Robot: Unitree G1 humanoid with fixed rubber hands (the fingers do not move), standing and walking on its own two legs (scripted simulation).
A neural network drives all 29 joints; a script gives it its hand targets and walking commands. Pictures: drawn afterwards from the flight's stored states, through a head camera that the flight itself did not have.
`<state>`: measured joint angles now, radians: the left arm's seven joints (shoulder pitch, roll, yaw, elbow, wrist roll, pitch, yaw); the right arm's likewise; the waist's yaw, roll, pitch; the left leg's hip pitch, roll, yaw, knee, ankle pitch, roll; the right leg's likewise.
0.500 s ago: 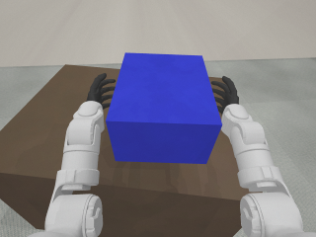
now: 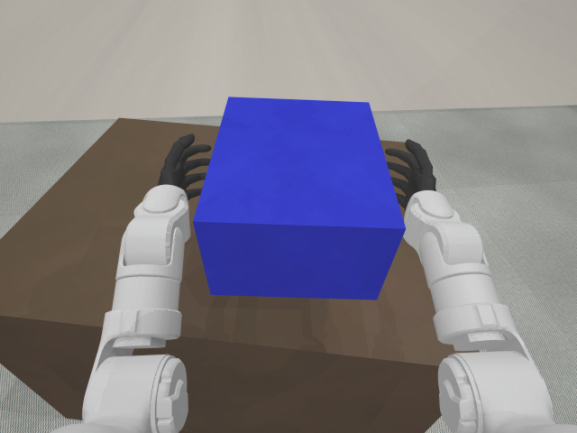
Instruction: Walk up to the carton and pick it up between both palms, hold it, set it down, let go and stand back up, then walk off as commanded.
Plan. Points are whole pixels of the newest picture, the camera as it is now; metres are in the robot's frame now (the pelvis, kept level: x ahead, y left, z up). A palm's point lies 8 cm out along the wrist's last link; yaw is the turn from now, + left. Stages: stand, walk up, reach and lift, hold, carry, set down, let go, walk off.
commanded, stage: hold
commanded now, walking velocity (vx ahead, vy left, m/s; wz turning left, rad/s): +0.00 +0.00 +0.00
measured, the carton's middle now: (296, 190) +0.44 +0.01 +0.13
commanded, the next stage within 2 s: none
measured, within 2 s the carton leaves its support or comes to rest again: neither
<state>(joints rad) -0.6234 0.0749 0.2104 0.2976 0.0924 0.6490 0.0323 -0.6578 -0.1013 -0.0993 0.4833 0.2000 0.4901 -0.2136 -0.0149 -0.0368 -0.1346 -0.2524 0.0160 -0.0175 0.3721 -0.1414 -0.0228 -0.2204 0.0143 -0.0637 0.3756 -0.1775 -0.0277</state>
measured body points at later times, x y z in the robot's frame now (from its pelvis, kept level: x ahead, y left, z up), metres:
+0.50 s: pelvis +0.00 +0.00 +0.00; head -0.04 +0.02 +0.45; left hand +0.38 +0.18 +0.18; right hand +0.39 -0.16 +0.17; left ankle +0.03 +0.13 -0.74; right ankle +0.01 -0.10 -0.74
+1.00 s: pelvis +0.00 +0.00 +0.00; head -0.04 +0.02 +0.45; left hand +0.38 +0.18 +0.18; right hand +0.39 -0.16 +0.18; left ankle +0.03 +0.13 -0.74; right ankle +0.01 -0.10 -0.74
